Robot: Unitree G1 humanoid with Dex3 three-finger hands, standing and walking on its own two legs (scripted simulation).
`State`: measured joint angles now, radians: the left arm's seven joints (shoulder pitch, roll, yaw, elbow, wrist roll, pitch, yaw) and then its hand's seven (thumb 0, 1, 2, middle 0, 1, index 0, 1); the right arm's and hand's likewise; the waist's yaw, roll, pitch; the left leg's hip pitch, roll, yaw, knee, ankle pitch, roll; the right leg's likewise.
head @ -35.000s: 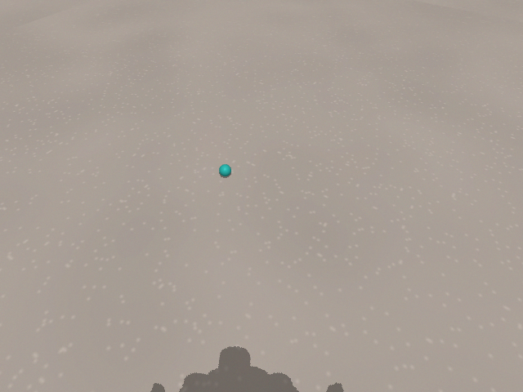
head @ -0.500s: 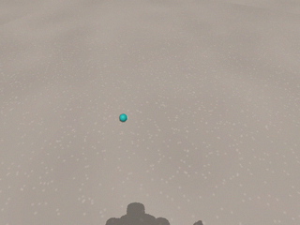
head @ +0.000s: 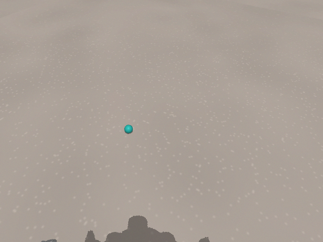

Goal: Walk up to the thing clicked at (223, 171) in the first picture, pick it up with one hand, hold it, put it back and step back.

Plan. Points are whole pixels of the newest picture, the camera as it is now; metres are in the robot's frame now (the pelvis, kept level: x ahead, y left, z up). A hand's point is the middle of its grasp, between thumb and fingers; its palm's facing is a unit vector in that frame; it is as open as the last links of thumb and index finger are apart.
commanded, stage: step back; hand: left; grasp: from above
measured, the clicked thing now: (128, 128) +1.01 +0.25 -0.74
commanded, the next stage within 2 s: stand in 0.20 s
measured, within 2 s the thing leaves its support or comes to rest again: neither
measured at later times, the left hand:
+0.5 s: hand out of the picture +0.07 +0.23 -0.14, palm faces -0.02 -0.94 -0.33, open 7.4 cm
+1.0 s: hand out of the picture +0.02 +0.22 -0.14, palm faces -0.02 -0.94 -0.34, open 7.4 cm
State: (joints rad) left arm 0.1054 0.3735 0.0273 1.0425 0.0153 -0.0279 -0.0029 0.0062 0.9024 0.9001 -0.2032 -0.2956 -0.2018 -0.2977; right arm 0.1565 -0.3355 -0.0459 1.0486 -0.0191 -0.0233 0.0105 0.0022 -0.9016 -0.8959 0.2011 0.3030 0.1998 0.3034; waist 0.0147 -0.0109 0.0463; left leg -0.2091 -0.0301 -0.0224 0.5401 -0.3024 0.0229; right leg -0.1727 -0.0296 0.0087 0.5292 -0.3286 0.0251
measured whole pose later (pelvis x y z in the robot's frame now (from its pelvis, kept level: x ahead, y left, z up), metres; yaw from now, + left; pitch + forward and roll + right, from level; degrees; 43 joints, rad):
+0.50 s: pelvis -0.01 -0.02 +0.01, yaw +0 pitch -3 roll +0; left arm 0.07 0.33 0.00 1.13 0.01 -0.01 -0.01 0.01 0.90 0.90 -0.20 -0.30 -0.20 -0.30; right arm 0.05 -0.34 -0.01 1.10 0.00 -0.01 0.00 0.00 -0.90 -0.90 0.20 0.30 0.20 0.30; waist 0.01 0.00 0.08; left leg -0.11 0.00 -0.03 0.35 -0.19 -0.01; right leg -0.08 0.00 0.00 0.35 -0.22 0.00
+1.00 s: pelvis -0.04 -0.03 +0.01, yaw +0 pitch -3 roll +0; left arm 0.13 0.35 0.00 1.15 0.01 -0.01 -0.02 0.01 0.90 0.90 -0.20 -0.30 -0.20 -0.30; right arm 0.15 -0.35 0.00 1.15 -0.01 -0.01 0.01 0.00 -0.90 -0.90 0.20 0.30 0.20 0.30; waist 0.00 0.01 0.04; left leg -0.15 0.02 -0.04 0.33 -0.14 -0.03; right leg -0.12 0.02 -0.01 0.33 -0.17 -0.02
